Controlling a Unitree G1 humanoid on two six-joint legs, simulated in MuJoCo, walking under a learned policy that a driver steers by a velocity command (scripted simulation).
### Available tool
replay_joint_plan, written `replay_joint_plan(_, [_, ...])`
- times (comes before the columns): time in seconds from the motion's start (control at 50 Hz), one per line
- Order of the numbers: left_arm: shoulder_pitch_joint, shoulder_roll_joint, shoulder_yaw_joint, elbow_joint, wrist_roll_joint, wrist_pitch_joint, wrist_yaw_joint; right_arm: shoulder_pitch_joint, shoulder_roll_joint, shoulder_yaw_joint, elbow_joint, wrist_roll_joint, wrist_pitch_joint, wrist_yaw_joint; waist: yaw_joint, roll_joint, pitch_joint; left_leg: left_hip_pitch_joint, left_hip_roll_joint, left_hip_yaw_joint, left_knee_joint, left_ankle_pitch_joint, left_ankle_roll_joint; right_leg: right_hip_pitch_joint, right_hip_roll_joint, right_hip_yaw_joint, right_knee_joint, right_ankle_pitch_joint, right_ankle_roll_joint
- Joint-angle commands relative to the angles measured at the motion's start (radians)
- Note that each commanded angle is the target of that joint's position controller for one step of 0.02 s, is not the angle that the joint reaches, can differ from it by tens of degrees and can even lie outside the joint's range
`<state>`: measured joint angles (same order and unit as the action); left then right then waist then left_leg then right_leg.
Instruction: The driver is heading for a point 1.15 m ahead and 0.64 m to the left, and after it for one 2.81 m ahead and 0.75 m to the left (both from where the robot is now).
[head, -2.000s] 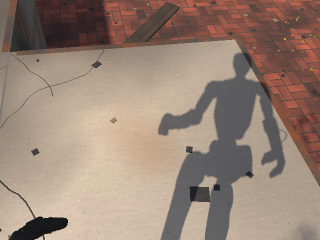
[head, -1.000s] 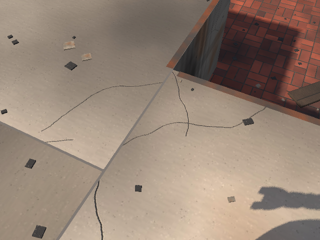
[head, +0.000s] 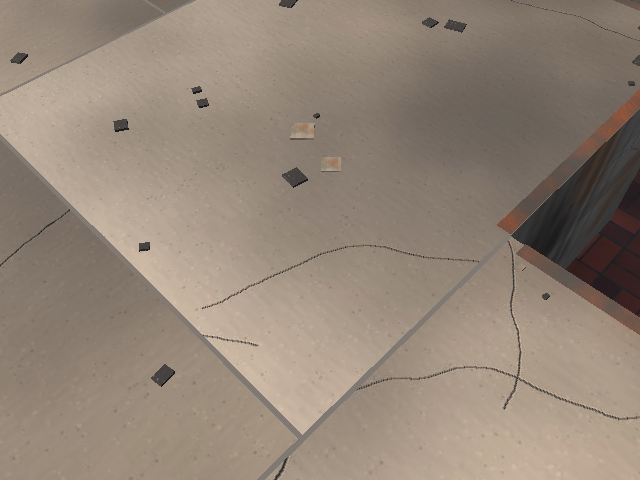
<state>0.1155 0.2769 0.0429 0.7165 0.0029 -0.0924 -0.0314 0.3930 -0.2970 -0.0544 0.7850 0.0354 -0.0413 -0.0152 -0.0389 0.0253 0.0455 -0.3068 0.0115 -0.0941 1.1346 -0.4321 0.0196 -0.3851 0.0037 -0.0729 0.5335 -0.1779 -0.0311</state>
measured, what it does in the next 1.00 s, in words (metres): walks ahead, turning left: left foot, then right foot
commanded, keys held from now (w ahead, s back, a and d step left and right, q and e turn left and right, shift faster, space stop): w+q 1.00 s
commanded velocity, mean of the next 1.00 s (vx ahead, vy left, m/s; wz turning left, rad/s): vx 0.49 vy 0.00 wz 0.56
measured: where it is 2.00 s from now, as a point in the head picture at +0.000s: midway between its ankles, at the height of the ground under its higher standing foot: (156, 320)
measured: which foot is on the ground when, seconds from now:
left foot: up 0.00-0.40, down 0.42-0.92, up 0.94-1.00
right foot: down 0.00-0.40, up 0.42-0.88, down 0.90-1.00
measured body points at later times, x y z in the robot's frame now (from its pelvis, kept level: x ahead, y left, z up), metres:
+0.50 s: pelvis +0.27 +0.08 -0.01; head +0.31 +0.10 +0.44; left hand +0.27 +0.38 -0.13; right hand +0.51 -0.14 -0.09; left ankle +0.33 +0.17 -0.73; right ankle +0.15 -0.11 -0.63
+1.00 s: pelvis +0.57 +0.14 +0.00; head +0.59 +0.15 +0.45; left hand +0.59 +0.46 -0.08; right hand +0.78 -0.07 -0.12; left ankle +0.39 +0.17 -0.65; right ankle +0.69 +0.08 -0.73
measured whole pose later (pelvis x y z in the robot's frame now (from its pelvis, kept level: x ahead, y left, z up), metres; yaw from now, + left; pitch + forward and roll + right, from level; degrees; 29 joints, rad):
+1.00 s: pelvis +0.57 +0.14 +0.00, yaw +34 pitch +1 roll -2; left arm 0.11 0.28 0.05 0.70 0.01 -0.11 -0.02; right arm 0.35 -0.31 -0.06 0.72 0.03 -0.02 -0.02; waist -0.04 0.03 0.03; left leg -0.32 -0.06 -0.15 1.14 -0.46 0.02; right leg -0.39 0.03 -0.03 0.54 -0.17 -0.02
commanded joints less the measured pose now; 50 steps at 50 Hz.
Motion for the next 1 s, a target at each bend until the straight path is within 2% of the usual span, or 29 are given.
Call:
replay_joint_plan(0.02, [0.097, 0.103, 0.035, -0.003, 0.016, -0.010, 0.014, -0.037, -0.102, -0.034, -0.091, -0.002, -0.010, 0.000, 0.056, -0.136, -0.070, -0.300, 0.119, -0.038, 0.071, 0.129, 0.005, 0.290, -0.281, 0.327, -0.341, -0.087, -0.137])
replay_joint_plan(0.08, [0.070, 0.104, 0.043, 0.020, 0.006, -0.031, 0.016, -0.052, -0.056, -0.029, -0.098, -0.003, 0.020, -0.001, 0.032, -0.113, -0.017, -0.310, 0.136, -0.024, 0.030, 0.161, -0.005, 0.215, -0.281, 0.199, -0.409, 0.019, -0.161])
replay_joint_plan(0.14, [0.081, 0.130, 0.054, 0.040, 0.007, -0.032, 0.021, -0.113, -0.048, -0.025, -0.125, -0.013, 0.023, 0.003, 0.037, -0.084, 0.017, -0.383, 0.139, -0.027, -0.088, 0.286, -0.021, 0.236, -0.278, 0.097, -0.436, 0.099, -0.170])
replay_joint_plan(0.22, [0.102, 0.160, 0.061, 0.051, 0.002, -0.016, 0.030, -0.240, -0.025, -0.011, -0.159, -0.014, 0.005, 0.034, 0.081, -0.057, 0.046, -0.346, 0.121, 0.057, -0.334, 0.459, -0.014, 0.271, -0.249, -0.046, -0.439, 0.183, -0.146])
replay_joint_plan(0.28, [0.154, 0.189, 0.071, 0.071, -0.013, 0.003, 0.032, -0.328, -0.022, -0.006, -0.200, -0.011, 0.004, 0.054, 0.113, -0.046, 0.070, -0.358, 0.110, 0.095, -0.447, 0.457, 0.007, 0.369, -0.276, -0.086, -0.421, 0.213, -0.133])
replay_joint_plan(0.32, [0.167, 0.208, 0.078, 0.079, -0.027, 0.021, 0.031, -0.352, -0.038, -0.012, -0.224, -0.011, 0.006, 0.064, 0.107, -0.053, 0.070, -0.355, 0.089, 0.123, -0.492, 0.396, 0.033, 0.446, -0.294, -0.110, -0.373, 0.319, -0.117])
replay_joint_plan(0.36, [0.159, 0.238, 0.087, 0.076, -0.037, 0.037, 0.035, -0.310, -0.077, -0.031, -0.232, -0.015, 0.012, 0.067, 0.062, -0.089, 0.011, -0.254, 0.023, 0.178, -0.501, 0.290, 0.072, 0.498, -0.295, -0.140, -0.233, 0.655, -0.095])
replay_joint_plan(0.38, [0.150, 0.248, 0.089, 0.072, -0.042, 0.047, 0.037, -0.221, -0.110, -0.051, -0.216, -0.014, 0.017, 0.066, 0.006, -0.100, -0.049, -0.135, -0.022, 0.204, -0.506, 0.248, 0.098, 0.494, -0.283, -0.157, -0.087, 0.793, -0.082])
replay_joint_plan(0.4, [0.135, 0.234, 0.083, 0.066, -0.045, 0.053, 0.041, -0.060, -0.159, -0.082, -0.175, -0.010, 0.020, 0.056, -0.086, -0.084, -0.133, 0.094, -0.072, 0.214, -0.562, 0.289, 0.135, 0.412, -0.249, -0.185, 0.128, 0.802, -0.051])
replay_joint_plan(0.42, [0.159, 0.181, 0.060, 0.051, -0.017, 0.048, 0.045, 0.102, -0.243, -0.117, -0.134, -0.003, 0.034, 0.036, -0.145, 0.023, -0.226, 0.402, 0.017, 0.029, -0.582, 0.271, 0.188, 0.167, -0.204, -0.184, 0.442, 0.489, -0.002])
replay_joint_plan(0.44, [0.249, 0.034, 0.012, -0.011, 0.016, 0.022, 0.033, 0.041, -0.349, -0.125, -0.150, 0.004, 0.021, 0.033, 0.003, 0.278, -0.310, 0.682, 0.262, -0.563, -0.703, 0.032, 0.379, -0.274, 0.006, -0.067, 0.784, -0.398, 0.057])
replay_joint_plan(0.46, [0.130, 0.125, 0.023, -0.022, -0.021, -0.015, 0.022, 0.052, -0.250, -0.095, -0.188, -0.006, -0.001, 0.043, -0.077, 0.134, -0.399, 0.707, 0.316, -0.748, -0.853, -0.089, 0.391, -0.378, 0.010, 0.153, 0.871, -0.411, 0.040])
replay_joint_plan(0.48, [0.036, 0.177, 0.037, -0.052, -0.055, -0.035, 0.016, 0.018, -0.195, -0.077, -0.175, -0.018, -0.019, 0.048, -0.084, 0.081, -0.250, 0.610, 0.295, -0.609, -0.876, 0.005, 0.335, -0.446, -0.032, 0.156, 0.842, -0.305, 0.015])
replay_joint_plan(0.5, [0.032, 0.159, 0.031, -0.052, -0.044, -0.047, 0.022, -0.038, -0.174, -0.069, -0.176, -0.017, -0.027, 0.048, -0.038, 0.008, -0.175, 0.474, 0.256, -0.491, -0.865, 0.130, 0.305, -0.407, -0.077, 0.158, 0.754, -0.218, 0.004])
replay_joint_plan(0.52, [0.038, 0.159, 0.034, -0.039, -0.015, -0.048, 0.028, -0.102, -0.143, -0.059, -0.185, -0.018, -0.027, 0.045, 0.002, -0.016, -0.126, 0.351, 0.214, -0.390, -0.867, 0.252, 0.283, -0.341, -0.107, 0.160, 0.666, -0.169, 0.011])
replay_joint_plan(0.54, [0.059, 0.165, 0.039, -0.033, -0.006, -0.039, 0.026, -0.138, -0.125, -0.051, -0.200, -0.032, -0.029, 0.040, 0.034, 0.013, -0.115, 0.272, 0.188, -0.339, -0.882, 0.340, 0.277, -0.273, -0.125, 0.170, 0.627, -0.131, 0.018])
replay_joint_plan(0.56, [0.071, 0.163, 0.041, -0.030, -0.001, -0.028, 0.024, -0.154, -0.121, -0.049, -0.206, -0.034, -0.030, 0.035, 0.048, 0.016, -0.107, 0.230, 0.173, -0.313, -0.900, 0.390, 0.279, -0.243, -0.126, 0.165, 0.593, -0.114, 0.031])
replay_joint_plan(0.6, [0.067, 0.136, 0.035, -0.029, 0.011, -0.009, 0.024, -0.145, -0.135, -0.051, -0.195, -0.027, -0.034, 0.024, 0.057, 0.001, -0.084, 0.154, 0.154, -0.248, -0.916, 0.489, 0.284, -0.226, -0.116, 0.139, 0.512, -0.077, 0.067])
replay_joint_plan(0.72, [-0.149, 0.081, 0.011, -0.088, 0.004, -0.006, 0.015, -0.066, -0.170, -0.060, -0.146, -0.018, -0.022, -0.003, -0.021, 0.041, -0.019, 0.056, 0.068, -0.154, -0.905, 0.383, 0.206, -0.152, -0.033, 0.115, 0.087, 0.263, 0.109])
replay_joint_plan(0.76, [-0.193, 0.091, 0.014, -0.105, -0.006, -0.014, 0.007, -0.033, -0.174, -0.062, -0.126, -0.013, -0.018, -0.004, -0.039, 0.048, -0.014, 0.069, 0.085, -0.192, -0.882, 0.340, 0.196, -0.120, -0.016, 0.126, 0.027, 0.295, 0.100])
replay_joint_plan(0.82, [-0.194, 0.125, 0.028, -0.112, -0.010, -0.026, -0.003, -0.018, -0.158, -0.060, -0.111, -0.009, -0.008, -0.009, -0.027, 0.069, -0.020, 0.166, 0.121, -0.278, -0.789, 0.323, 0.181, -0.114, -0.013, 0.160, -0.035, 0.225, 0.069])
replay_joint_plan(0.86, [-0.136, 0.145, 0.040, -0.101, -0.012, -0.034, -0.003, -0.031, -0.157, -0.063, -0.110, -0.012, 0.001, -0.011, 0.006, 0.103, -0.030, 0.196, 0.134, -0.321, -0.726, 0.380, 0.165, -0.049, -0.008, 0.150, -0.046, 0.123, 0.038])
replay_joint_plan(0.88, [-0.048, 0.160, 0.053, -0.078, -0.009, -0.039, 0.003, -0.047, -0.140, -0.057, -0.115, -0.013, 0.004, -0.010, 0.053, 0.106, -0.068, 0.185, 0.101, -0.310, -0.653, 0.446, 0.143, 0.072, 0.001, 0.125, -0.085, 0.125, 0.013])
replay_joint_plan(0.9, [0.077, 0.196, 0.068, -0.061, 0.006, -0.044, 0.010, -0.053, -0.092, -0.038, -0.127, -0.021, 0.003, -0.004, 0.114, 0.071, -0.181, 0.120, 0.045, -0.261, -0.459, 0.438, 0.108, 0.295, -0.079, 0.184, -0.066, 0.120, -0.037])
replay_joint_plan(0.92, [0.214, 0.276, 0.087, -0.049, 0.025, -0.041, 0.018, 0.040, -0.028, -0.018, -0.149, -0.017, -0.001, -0.004, 0.114, -0.130, -0.353, -0.160, -0.077, -0.139, -0.119, 0.168, 0.033, 0.670, -0.306, 0.508, -0.077, -0.002, -0.159])
replay_joint_plan(0.94, [0.255, 0.264, 0.088, -0.020, 0.007, -0.028, 0.006, 0.108, -0.049, -0.011, -0.160, 0.005, -0.009, -0.005, 0.090, -0.368, -0.407, -0.401, -0.097, -0.098, 0.110, -0.174, 0.002, 0.783, -0.437, 0.891, -0.205, -0.265, -0.248])
replay_joint_plan(0.96, [0.205, 0.172, 0.065, -0.039, -0.007, -0.022, 0.009, 0.042, -0.145, -0.033, -0.142, 0.013, -0.005, -0.006, 0.111, -0.221, -0.265, -0.479, -0.031, -0.116, 0.199, -0.099, -0.009, 0.676, -0.409, 0.815, -0.243, -0.409, -0.210])
replay_joint_plan(0.98, [0.158, 0.135, 0.054, -0.046, -0.004, -0.011, 0.015, -0.054, -0.173, -0.041, -0.157, 0.001, 0.000, -0.006, 0.118, -0.136, -0.158, -0.478, 0.006, -0.070, 0.201, -0.018, -0.012, 0.545, -0.370, 0.651, -0.251, -0.339, -0.170])
replay_joint_plan(1.0, [0.117, 0.120, 0.046, -0.042, 0.003, -0.006, 0.018, -0.105, -0.161, -0.042, -0.171, -0.012, 0.001, -0.005, 0.100, -0.091, -0.083, -0.447, 0.037, -0.052, 0.158, 0.041, -0.013, 0.417, -0.326, 0.529, -0.272, -0.209, -0.155])
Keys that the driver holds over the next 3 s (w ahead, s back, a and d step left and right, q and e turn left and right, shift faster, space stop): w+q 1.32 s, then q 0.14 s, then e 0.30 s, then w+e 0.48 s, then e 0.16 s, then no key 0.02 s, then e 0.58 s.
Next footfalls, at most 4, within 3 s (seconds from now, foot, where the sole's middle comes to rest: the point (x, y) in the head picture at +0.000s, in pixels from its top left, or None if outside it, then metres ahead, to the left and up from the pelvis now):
0.42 left None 0.37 0.18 -0.77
0.90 right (281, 360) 0.72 0.10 -0.77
1.42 left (113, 348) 0.77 0.49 -0.77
1.96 right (176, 276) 0.96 0.37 -0.77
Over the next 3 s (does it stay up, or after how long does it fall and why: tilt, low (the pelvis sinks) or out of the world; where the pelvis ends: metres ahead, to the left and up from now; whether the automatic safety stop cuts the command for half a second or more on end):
stays up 1.12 0.56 0.01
